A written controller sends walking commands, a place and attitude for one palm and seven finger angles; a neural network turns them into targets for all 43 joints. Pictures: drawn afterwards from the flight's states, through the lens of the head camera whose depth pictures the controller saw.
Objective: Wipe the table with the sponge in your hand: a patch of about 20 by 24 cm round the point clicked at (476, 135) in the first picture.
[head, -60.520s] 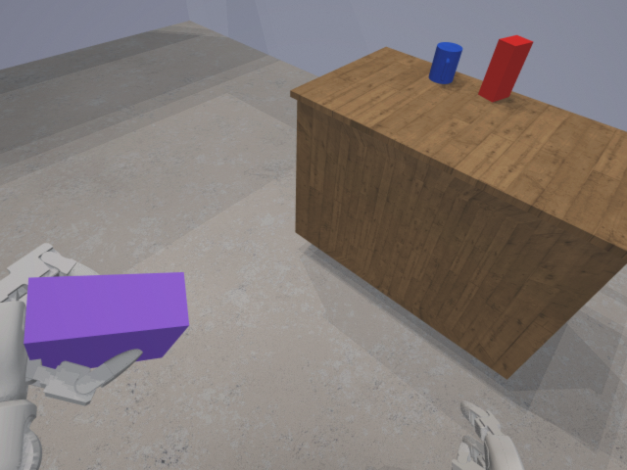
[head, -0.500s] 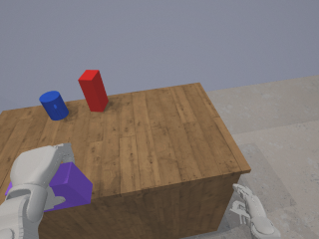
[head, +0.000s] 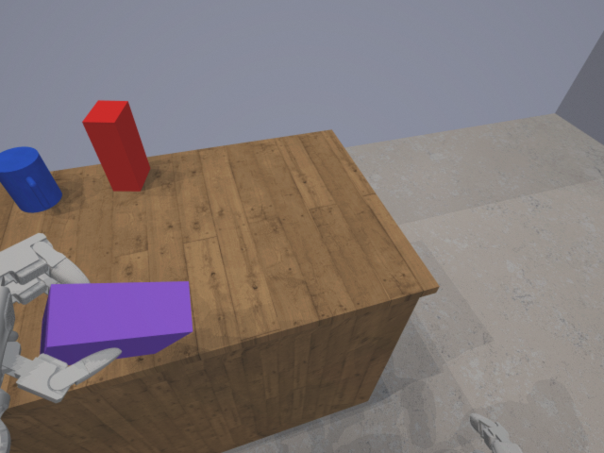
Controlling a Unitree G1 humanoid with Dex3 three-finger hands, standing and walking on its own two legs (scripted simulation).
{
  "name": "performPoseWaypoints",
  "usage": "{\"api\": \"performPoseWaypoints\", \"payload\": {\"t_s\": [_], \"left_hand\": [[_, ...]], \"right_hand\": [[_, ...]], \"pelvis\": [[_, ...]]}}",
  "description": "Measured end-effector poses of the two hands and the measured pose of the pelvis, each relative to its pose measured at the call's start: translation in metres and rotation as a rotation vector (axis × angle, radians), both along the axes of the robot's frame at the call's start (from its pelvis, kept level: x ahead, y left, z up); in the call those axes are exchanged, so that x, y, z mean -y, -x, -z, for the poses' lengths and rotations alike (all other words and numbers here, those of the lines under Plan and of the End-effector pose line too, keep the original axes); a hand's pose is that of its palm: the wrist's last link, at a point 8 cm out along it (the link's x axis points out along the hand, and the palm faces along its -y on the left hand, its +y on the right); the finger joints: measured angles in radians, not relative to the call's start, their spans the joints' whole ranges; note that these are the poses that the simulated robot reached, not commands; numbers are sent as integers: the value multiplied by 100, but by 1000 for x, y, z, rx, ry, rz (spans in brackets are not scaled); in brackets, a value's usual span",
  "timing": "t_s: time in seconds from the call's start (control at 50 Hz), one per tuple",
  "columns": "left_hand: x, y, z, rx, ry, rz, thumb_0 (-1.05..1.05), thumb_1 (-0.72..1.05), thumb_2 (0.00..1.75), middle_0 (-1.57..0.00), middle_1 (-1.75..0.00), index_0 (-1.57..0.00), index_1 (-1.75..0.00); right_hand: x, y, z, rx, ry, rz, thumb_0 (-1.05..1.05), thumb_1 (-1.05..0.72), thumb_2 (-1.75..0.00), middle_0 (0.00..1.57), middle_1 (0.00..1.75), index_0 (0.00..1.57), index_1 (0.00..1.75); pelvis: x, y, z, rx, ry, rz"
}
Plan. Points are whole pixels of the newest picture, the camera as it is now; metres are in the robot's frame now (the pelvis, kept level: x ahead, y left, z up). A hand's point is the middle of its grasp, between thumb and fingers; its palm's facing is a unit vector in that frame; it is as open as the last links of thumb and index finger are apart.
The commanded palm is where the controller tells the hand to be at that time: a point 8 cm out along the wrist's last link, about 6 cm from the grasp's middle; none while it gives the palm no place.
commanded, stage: step back with the hand held close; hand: left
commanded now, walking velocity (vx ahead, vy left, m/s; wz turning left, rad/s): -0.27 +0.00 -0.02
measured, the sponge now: (133, 323) +0.23 +0.20 +0.12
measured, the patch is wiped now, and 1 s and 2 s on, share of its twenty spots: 1.00 1.00 1.00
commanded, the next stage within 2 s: stop stepping back and stand still in 0.88 s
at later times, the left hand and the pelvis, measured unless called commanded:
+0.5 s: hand (23, 390) +0.14 +0.25 +0.16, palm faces +0.37 -0.87 -0.31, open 9.5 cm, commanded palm +0.08 +0.30 +0.19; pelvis -0.06 +0.01 -0.01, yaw +4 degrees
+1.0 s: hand out of the picture +0.04 +0.22 +0.17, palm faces +0.26 -0.89 -0.37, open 9.5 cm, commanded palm -0.01 +0.28 +0.19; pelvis -0.18 +0.01 +0.01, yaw -2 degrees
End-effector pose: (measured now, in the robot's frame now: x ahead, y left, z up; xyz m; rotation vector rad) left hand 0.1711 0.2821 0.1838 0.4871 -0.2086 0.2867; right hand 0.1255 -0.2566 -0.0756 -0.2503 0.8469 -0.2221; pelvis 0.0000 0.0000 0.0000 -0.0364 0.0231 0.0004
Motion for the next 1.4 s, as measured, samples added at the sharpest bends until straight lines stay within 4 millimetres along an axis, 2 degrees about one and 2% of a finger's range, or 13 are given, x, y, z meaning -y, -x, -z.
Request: {"api": "performPoseWaypoints", "payload": {"t_s": [0.12,0.36,0.48,0.58,0.7,0.8,0.86,0.92,1.0,1.06,1.16,1.26,1.4], "left_hand": [[-6,17,10,11,24,-21,-1,-52,103,-81,-143,-85,-145],[-5,49,0,125,3,-58,-1,-52,103,-81,-143,-86,-145],[-5,64,14,134,82,-16,-1,-52,103,-81,-143,-86,-145],[-19,83,16,115,15,-9,-1,-52,103,-81,-143,-86,-145],[-26,103,-1,119,15,-68,-1,-53,103,-81,-143,-86,-145],[-2,115,-6,143,49,-29,-1,-52,104,-81,-144,-86,-145],[17,127,-4,122,50,36,-1,-52,104,-81,-144,-86,-145],[25,145,-4,100,53,96,-1,-52,104,-81,-144,-86,-145],[14,169,1,80,45,106,-1,-53,104,-81,-143,-86,-145],[-3,187,7,116,15,93,-1,-53,104,-81,-143,-86,-145],[-23,223,16,91,11,0,-1,-53,104,-81,-144,-86,-145],[-7,261,3,105,54,0,-1,-53,104,-81,-144,-86,-145],[6,299,-1,118,30,-18,-1,-53,104,-81,-144,-86,-145]], "right_hand": [[-14,7,-3,49,3,-32,1,-90,-89,21,30,20,30],[-31,1,-4,119,-24,-134,1,-90,-89,21,30,20,30],[-30,15,-8,77,15,-134,1,-90,-89,21,30,20,30],[-36,31,-11,97,47,-131,1,-90,-89,21,30,20,30],[-50,65,-11,94,-28,-116,1,-90,-89,21,30,20,30],[-52,97,-2,111,-84,-114,1,-90,-89,21,30,20,30],[-45,117,5,107,-101,-95,1,-90,-89,21,30,20,30],[-34,143,1,74,-92,-39,1,-90,-89,21,30,20,30],[-22,170,-14,60,-27,-4,1,-90,-89,21,30,20,30],[-15,183,-17,99,41,-11,1,-90,-89,21,30,20,30],[-19,213,-23,158,37,2,1,-90,-89,20,30,20,30],[-30,250,-18,165,-38,-25,1,-90,-90,21,30,20,30],[-31,284,15,86,-88,-73,1,-90,-89,21,30,20,30]], "pelvis": [[-7,15,3,2,4,0],[-1,39,10,16,7,-35],[-6,56,12,5,-3,-63],[-15,79,16,9,-7,-47],[-14,102,3,-1,13,11],[-6,129,3,-4,18,31],[-2,148,4,17,58,18],[-2,160,-1,6,17,29],[-6,180,-5,-21,-22,32],[-14,203,8,-35,-6,2],[-16,240,10,14,-50,38],[-12,260,2,33,-39,29],[-1,293,10,66,14,-18]]}}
